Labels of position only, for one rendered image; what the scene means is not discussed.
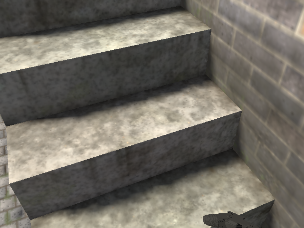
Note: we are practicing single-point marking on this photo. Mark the right robot hand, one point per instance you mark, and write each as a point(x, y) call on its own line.
point(227, 220)

